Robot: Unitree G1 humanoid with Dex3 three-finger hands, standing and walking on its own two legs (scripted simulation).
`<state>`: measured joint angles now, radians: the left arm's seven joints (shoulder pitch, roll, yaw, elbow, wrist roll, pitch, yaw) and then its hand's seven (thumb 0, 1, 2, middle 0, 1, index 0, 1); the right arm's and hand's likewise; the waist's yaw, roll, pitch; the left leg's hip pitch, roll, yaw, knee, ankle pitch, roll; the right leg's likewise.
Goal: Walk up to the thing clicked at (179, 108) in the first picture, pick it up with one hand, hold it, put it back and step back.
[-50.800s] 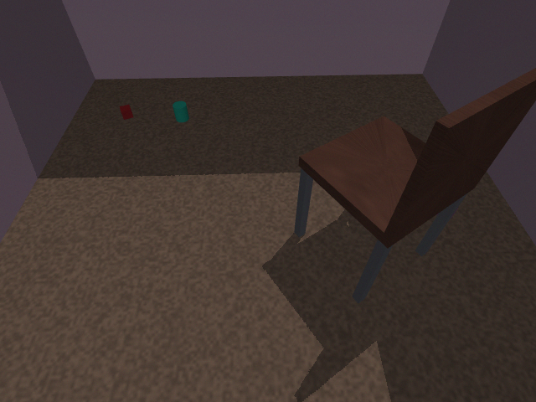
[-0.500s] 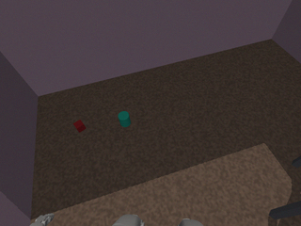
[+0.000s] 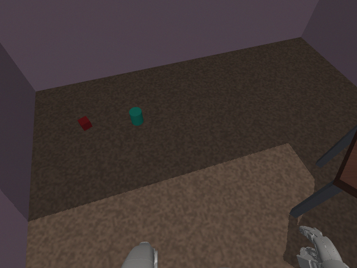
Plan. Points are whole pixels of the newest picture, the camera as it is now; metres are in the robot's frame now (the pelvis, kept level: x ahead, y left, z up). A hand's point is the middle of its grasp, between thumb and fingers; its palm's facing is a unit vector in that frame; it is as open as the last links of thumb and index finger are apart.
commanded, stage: step back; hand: left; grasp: from above
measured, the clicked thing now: (136, 116) +1.05 +0.31 -0.70
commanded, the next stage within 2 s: stand in 1.10 s
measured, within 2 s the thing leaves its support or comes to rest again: neither
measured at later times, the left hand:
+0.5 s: hand out of the picture +0.03 +0.29 -0.12, palm faces +0.07 -0.92 -0.38, open 7.4 cm
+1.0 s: hand out of the picture +0.09 +0.28 -0.13, palm faces +0.12 -0.92 -0.37, open 7.4 cm
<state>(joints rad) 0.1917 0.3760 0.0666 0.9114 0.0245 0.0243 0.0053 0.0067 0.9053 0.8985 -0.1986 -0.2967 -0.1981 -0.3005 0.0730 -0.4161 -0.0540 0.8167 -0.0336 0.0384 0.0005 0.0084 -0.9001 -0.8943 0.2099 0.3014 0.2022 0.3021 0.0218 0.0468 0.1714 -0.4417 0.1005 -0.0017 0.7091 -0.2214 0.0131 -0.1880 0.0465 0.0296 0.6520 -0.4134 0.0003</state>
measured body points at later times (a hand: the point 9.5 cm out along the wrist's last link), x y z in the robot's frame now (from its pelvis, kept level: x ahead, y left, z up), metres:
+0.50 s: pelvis -0.03 +0.00 +0.02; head -0.02 +0.01 +0.47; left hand +0.02 +0.33 -0.10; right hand +0.04 -0.31 -0.10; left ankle -0.05 +0.13 -0.71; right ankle +0.00 -0.13 -0.68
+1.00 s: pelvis +0.02 +0.01 +0.02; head +0.05 +0.01 +0.46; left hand +0.08 +0.33 -0.11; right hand +0.12 -0.29 -0.12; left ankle +0.00 +0.13 -0.71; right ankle +0.04 -0.13 -0.71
